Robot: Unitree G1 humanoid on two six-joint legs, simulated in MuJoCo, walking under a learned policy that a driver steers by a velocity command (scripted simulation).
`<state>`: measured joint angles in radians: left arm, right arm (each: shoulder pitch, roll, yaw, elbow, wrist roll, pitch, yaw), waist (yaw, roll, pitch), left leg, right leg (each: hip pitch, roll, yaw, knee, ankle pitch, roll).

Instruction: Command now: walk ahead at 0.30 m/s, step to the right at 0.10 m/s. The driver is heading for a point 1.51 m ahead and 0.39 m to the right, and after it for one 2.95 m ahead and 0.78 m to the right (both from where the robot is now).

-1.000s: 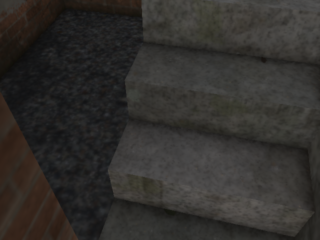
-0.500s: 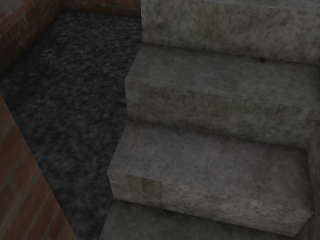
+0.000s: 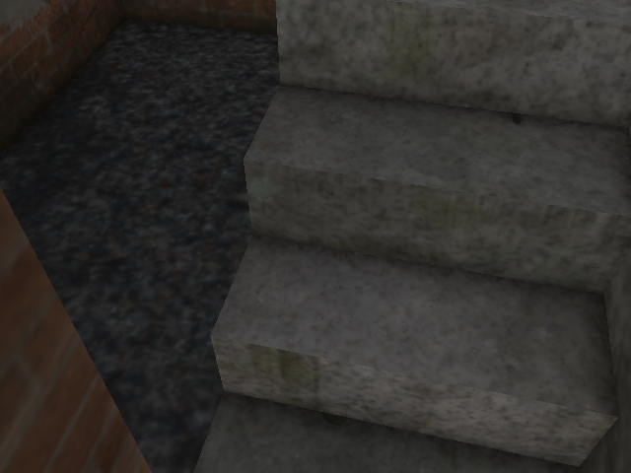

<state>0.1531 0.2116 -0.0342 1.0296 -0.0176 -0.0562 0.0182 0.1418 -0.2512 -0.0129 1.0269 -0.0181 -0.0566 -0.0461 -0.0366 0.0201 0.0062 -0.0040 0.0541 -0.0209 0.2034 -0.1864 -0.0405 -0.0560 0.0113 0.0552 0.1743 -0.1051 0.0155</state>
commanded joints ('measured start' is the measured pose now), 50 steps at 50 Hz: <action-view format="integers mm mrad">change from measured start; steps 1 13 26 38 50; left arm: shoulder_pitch -27 -31 -18 -32 -33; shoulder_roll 102 99 108 106 106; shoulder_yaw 16 14 17 13 12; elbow -49 -48 -35 -47 -48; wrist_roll -2 1 -3 -1 -2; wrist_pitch -12 -10 -9 -11 -12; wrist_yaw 3 2 2 2 3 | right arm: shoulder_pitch -24 -29 -20 -26 -27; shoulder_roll -117 -114 -122 -119 -120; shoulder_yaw -20 -19 -21 -19 -19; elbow -45 -41 -37 -40 -39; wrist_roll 1 0 2 1 2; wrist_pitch -9 -9 -11 -9 -10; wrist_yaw -4 -2 -3 -2 -4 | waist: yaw -2 1 2 -1 0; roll -13 -11 -13 -14 -13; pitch -39 -13 -25 -31 -32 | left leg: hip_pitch -11 -31 -26 -15 -11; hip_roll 88 87 85 90 92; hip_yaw -37 -37 -37 -33 -33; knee -14 -28 -29 -24 -26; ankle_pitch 214 177 153 196 196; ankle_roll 48 48 50 47 47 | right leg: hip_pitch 24 16 24 21 21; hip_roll -105 -104 -99 -106 -107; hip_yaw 44 44 44 44 45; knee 2 -7 -5 -6 -8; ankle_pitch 239 206 194 224 224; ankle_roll -35 -33 -30 -34 -33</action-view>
